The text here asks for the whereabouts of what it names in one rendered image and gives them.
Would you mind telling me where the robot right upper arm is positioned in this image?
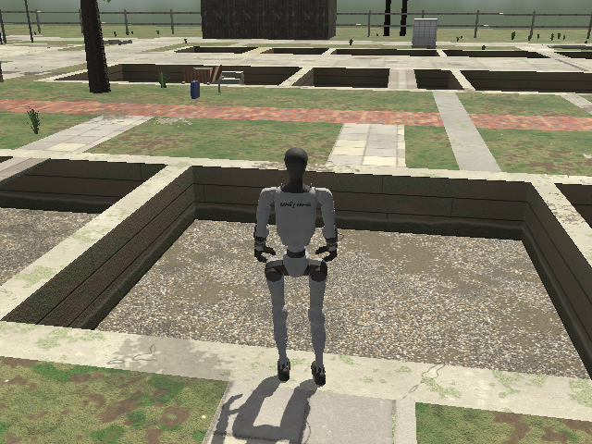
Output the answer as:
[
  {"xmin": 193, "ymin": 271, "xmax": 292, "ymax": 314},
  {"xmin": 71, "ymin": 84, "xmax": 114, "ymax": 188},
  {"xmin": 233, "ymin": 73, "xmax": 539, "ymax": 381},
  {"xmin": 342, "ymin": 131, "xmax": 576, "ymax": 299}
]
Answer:
[{"xmin": 315, "ymin": 188, "xmax": 336, "ymax": 239}]

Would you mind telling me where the left robot hand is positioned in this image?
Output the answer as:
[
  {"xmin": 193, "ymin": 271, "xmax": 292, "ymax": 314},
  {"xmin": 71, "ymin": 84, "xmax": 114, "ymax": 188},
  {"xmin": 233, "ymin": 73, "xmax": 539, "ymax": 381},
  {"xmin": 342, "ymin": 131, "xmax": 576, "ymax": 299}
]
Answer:
[{"xmin": 254, "ymin": 246, "xmax": 276, "ymax": 263}]

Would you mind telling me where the right robot hand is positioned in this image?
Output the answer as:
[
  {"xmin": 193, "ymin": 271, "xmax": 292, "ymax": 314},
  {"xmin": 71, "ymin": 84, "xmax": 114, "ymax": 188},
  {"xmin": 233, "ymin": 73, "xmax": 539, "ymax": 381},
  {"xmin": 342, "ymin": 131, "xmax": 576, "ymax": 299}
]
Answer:
[{"xmin": 315, "ymin": 246, "xmax": 337, "ymax": 262}]

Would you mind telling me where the left robot forearm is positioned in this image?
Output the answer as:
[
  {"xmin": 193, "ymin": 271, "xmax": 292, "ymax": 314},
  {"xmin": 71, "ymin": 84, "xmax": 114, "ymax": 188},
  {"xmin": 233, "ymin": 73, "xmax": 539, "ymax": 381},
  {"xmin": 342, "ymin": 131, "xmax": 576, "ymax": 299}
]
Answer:
[{"xmin": 253, "ymin": 224, "xmax": 266, "ymax": 251}]

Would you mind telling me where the robot head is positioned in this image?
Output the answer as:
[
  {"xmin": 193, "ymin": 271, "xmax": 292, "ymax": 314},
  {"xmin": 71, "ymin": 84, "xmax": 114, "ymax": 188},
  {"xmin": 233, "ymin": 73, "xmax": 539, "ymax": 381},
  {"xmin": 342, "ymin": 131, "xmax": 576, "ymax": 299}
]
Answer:
[{"xmin": 280, "ymin": 147, "xmax": 312, "ymax": 193}]

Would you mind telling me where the robot left upper arm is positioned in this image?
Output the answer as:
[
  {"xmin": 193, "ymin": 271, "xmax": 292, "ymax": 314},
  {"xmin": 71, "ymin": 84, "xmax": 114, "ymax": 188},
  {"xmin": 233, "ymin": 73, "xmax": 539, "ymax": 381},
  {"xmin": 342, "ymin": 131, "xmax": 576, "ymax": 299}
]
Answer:
[{"xmin": 255, "ymin": 187, "xmax": 277, "ymax": 238}]

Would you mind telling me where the robot torso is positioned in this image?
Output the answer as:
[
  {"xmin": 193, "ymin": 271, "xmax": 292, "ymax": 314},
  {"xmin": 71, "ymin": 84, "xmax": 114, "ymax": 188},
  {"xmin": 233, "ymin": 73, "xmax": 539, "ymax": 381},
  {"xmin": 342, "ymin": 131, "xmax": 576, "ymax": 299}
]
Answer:
[{"xmin": 274, "ymin": 183, "xmax": 317, "ymax": 278}]

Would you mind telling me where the right robot forearm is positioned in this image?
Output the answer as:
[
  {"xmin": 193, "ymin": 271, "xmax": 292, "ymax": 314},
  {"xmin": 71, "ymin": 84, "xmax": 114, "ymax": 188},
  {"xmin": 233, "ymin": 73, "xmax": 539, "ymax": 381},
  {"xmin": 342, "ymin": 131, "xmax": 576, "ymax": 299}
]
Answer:
[{"xmin": 325, "ymin": 225, "xmax": 338, "ymax": 252}]

